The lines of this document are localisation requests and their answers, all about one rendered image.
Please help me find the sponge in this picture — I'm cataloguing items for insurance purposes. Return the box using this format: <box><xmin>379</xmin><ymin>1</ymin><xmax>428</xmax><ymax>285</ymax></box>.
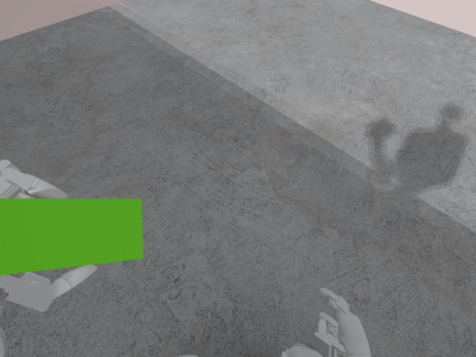
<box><xmin>0</xmin><ymin>199</ymin><xmax>144</xmax><ymax>275</ymax></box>

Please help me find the robot left hand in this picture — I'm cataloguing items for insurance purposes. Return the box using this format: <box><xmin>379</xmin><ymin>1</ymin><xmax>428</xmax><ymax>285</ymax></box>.
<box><xmin>0</xmin><ymin>160</ymin><xmax>97</xmax><ymax>312</ymax></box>

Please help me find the robot right hand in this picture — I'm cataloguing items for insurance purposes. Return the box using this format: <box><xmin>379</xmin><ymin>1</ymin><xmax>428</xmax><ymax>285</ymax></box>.
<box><xmin>314</xmin><ymin>288</ymin><xmax>371</xmax><ymax>357</ymax></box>

